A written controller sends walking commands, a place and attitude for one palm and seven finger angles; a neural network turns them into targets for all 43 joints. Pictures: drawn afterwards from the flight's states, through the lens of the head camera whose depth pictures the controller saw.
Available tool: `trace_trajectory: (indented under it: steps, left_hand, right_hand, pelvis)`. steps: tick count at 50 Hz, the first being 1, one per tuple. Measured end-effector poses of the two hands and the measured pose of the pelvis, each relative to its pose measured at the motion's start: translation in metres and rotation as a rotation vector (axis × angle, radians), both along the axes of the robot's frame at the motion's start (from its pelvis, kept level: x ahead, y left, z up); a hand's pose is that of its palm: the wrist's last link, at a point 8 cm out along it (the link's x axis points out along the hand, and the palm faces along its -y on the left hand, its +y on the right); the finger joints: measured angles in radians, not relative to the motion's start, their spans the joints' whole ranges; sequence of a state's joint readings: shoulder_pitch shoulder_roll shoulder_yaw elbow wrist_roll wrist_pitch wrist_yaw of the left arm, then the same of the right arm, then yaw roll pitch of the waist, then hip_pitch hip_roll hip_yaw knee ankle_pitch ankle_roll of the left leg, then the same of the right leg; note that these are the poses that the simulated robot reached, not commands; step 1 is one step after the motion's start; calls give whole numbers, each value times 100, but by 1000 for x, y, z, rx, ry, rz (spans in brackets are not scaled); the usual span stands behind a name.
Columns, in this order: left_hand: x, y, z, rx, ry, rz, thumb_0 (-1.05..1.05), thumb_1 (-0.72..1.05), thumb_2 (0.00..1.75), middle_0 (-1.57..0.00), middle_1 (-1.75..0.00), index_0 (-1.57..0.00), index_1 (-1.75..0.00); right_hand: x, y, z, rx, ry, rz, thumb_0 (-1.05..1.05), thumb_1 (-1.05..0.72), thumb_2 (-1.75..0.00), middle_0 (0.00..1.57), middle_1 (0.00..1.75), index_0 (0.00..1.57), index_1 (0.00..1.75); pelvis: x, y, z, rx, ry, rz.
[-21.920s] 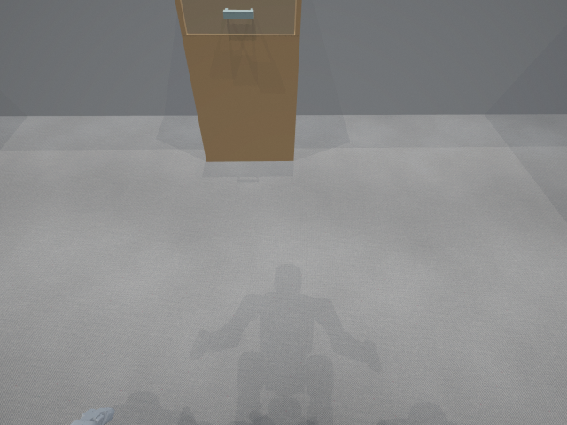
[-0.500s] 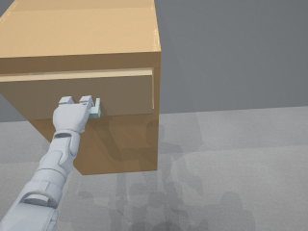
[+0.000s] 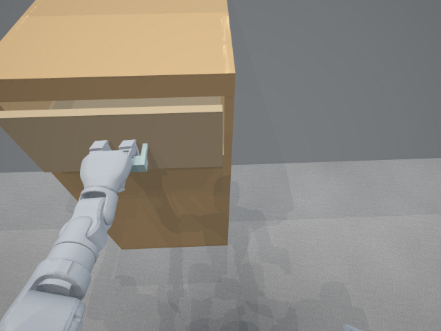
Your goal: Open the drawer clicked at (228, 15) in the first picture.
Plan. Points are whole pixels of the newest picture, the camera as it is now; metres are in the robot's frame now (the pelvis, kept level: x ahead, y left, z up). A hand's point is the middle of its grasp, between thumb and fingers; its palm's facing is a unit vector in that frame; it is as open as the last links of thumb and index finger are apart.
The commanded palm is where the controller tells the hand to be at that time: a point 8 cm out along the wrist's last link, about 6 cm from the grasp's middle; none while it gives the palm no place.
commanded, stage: pull the drawer open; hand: left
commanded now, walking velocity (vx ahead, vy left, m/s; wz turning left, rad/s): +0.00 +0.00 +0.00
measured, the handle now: (120, 156) +0.46 +0.22 +0.03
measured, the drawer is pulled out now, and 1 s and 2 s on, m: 0.04 0.28 0.30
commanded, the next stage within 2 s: open the thumb to release the handle in 1.34 s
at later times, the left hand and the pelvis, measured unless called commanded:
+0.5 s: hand (105, 244) +0.27 +0.21 +0.00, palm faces +0.01 -0.10 -1.00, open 5.7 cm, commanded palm +0.24 +0.22 +0.06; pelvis +0.01 +0.00 +0.01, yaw +0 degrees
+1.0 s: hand (90, 318) +0.16 +0.20 +0.01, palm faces -0.02 -0.10 -0.99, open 5.8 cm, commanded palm +0.12 +0.22 +0.06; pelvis +0.00 -0.02 -0.01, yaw +0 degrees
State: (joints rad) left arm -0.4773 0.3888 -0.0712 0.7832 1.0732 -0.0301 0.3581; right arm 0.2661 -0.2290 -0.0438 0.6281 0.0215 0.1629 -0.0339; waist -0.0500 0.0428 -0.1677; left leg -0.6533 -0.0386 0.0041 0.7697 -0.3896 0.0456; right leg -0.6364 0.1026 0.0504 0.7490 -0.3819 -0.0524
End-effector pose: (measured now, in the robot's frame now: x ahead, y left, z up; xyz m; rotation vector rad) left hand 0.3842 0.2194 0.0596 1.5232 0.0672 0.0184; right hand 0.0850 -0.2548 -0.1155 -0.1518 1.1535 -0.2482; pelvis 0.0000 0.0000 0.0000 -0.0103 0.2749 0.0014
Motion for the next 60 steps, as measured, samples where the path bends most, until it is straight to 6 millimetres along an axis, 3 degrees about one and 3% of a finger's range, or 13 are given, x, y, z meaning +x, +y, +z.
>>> trace_trajectory:
  steps: [5,9,24,31,39,54,60]
  left_hand:
    - [-23,0,-1,-25,-19,-1,1,70,79,-30,-136,-41,-135]
    - [-47,-1,-2,-29,-37,0,1,70,80,-28,-136,-41,-135]
    - [-126,-6,-1,-47,-36,35,2,68,80,-28,-134,-41,-135]
    - [-158,-8,-1,-52,-32,49,3,68,80,-28,-134,-41,-135]
    - [-194,-10,1,-57,-20,62,4,68,79,-28,-133,-41,-135]
    - [-261,-13,2,-47,-4,66,4,68,77,-29,-132,-41,-135]
    - [-266,-13,2,-43,-10,70,3,68,75,-29,-132,-40,-132]
  right_hand:
    - [-6,-1,2,15,4,-24,1,-91,-90,20,30,20,30]
    - [4,-1,4,18,-15,-8,1,-91,-90,20,30,20,30]
    - [108,26,31,51,-295,165,1,-91,-90,20,30,20,30]
    - [134,41,41,78,-373,242,1,-91,-90,20,30,20,30]
    - [133,41,39,94,-378,273,1,-91,-90,20,30,20,30]
    - [108,14,19,72,-314,279,1,-91,-90,20,30,20,30]
    - [104,8,16,79,-326,266,2,-91,-90,20,30,20,30]
  pelvis:
    - [5,2,3,2,-14,-18]
    - [8,3,5,2,-31,-14]
    - [7,1,6,10,-100,4]
    - [4,-5,4,16,-119,9]
    - [2,-12,2,22,-128,1]
    - [-8,-24,-9,34,-115,-7]
    - [-12,-28,-13,38,-106,-14]
